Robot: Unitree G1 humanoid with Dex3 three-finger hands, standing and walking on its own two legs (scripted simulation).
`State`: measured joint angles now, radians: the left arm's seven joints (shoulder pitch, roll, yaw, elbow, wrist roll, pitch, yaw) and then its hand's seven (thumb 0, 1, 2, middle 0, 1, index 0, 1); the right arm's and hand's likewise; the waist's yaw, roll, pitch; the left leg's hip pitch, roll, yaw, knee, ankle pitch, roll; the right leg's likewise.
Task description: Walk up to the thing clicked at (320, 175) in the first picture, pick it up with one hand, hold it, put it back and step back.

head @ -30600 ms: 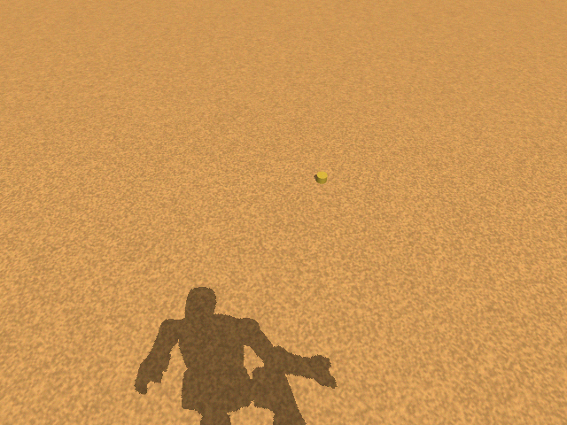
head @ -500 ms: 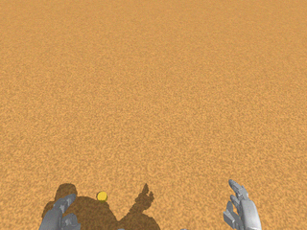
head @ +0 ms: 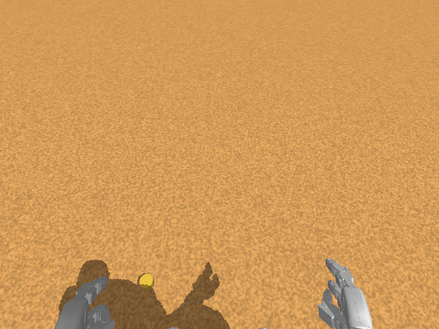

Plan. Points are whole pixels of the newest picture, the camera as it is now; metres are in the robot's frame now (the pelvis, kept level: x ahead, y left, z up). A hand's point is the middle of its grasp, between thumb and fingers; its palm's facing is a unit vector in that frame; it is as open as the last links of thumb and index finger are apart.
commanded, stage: home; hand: left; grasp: from above
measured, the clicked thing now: (147, 282) +0.42 +0.26 -0.70
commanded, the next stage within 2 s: stand in 0.50 s
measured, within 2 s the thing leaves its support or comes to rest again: neither
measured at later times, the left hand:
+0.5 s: hand (112, 322) +0.17 +0.18 -0.05, palm faces +0.05 -0.98 -0.21, open 7.4 cm
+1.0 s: hand out of the picture +0.07 +0.24 -0.11, palm faces +0.03 -0.94 -0.33, open 7.4 cm
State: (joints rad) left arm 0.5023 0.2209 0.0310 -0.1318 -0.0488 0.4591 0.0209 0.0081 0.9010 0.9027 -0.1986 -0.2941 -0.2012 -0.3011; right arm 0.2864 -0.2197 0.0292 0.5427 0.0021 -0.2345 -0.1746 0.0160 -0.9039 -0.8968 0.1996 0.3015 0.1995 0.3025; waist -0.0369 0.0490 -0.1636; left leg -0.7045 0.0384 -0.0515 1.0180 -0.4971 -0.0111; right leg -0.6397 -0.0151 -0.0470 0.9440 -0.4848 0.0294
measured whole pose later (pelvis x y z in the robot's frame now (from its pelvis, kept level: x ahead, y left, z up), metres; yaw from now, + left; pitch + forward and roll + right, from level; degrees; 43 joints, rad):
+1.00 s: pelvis +0.00 +0.01 +0.04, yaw +0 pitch -1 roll +0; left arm 0.22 0.28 0.05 0.88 0.04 0.04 0.04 0.01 0.90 0.90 -0.20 -0.30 -0.20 -0.30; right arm 0.19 -0.28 -0.05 0.95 -0.05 -0.01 -0.01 0.01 -0.91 -0.90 0.20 0.30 0.20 0.30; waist 0.02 0.00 0.04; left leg -0.30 0.00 0.00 0.65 -0.33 0.01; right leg -0.26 -0.06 -0.01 0.63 -0.34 0.05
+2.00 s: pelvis -0.01 -0.01 +0.07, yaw +0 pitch -3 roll +0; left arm 0.15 0.28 0.03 1.16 0.02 0.00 0.02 0.00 0.90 0.90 -0.20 -0.30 -0.20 -0.30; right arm 0.16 -0.29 -0.02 1.15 -0.02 0.00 -0.01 0.01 -0.91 -0.90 0.20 0.30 0.20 0.30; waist 0.00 0.01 0.06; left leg -0.12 0.01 -0.01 0.35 -0.18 -0.01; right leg -0.10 -0.04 -0.02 0.34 -0.19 0.03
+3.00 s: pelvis +0.00 -0.01 +0.07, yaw +0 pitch -2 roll +0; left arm 0.13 0.32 0.01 1.13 0.02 -0.01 0.01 0.00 0.90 0.90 -0.20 -0.30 -0.20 -0.30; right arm 0.12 -0.33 -0.01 1.15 -0.02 -0.01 0.01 0.01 -0.91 -0.90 0.20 0.30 0.20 0.30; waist 0.00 0.01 0.05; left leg -0.11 0.02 -0.01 0.32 -0.17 -0.02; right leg -0.09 -0.03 -0.02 0.32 -0.19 0.02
